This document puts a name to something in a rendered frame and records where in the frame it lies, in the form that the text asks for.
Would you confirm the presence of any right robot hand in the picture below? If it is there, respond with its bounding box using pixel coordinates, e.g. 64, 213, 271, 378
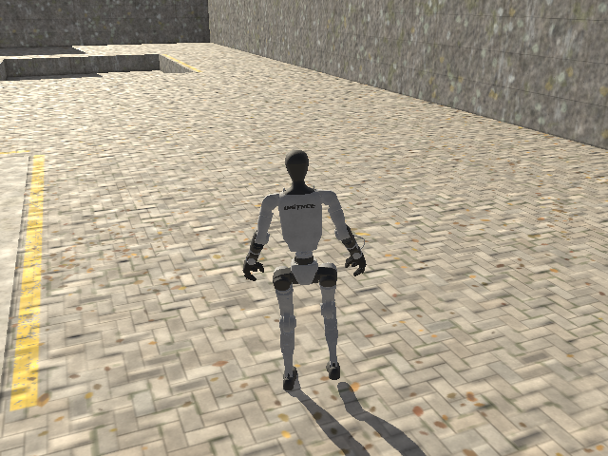
345, 253, 367, 276

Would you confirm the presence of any robot right thigh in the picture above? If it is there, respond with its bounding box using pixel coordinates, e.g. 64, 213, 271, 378
317, 262, 337, 318

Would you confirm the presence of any robot left forearm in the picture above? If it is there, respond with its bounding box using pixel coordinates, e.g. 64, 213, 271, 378
245, 230, 264, 265

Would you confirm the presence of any right robot upper arm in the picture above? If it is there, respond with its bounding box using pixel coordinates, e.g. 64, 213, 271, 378
318, 189, 350, 240

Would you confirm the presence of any left robot upper arm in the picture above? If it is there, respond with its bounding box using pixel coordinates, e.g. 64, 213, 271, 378
255, 193, 279, 245

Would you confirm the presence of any robot right forearm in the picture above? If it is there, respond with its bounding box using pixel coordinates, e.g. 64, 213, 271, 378
341, 225, 362, 259

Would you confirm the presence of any robot thigh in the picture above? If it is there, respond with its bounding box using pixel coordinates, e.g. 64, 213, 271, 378
317, 262, 337, 318
273, 266, 296, 333

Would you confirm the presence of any left robot hand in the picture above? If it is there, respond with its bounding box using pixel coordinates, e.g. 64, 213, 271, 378
242, 260, 264, 281

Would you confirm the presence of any robot left thigh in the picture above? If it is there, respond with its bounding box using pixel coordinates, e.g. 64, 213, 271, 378
273, 266, 296, 333

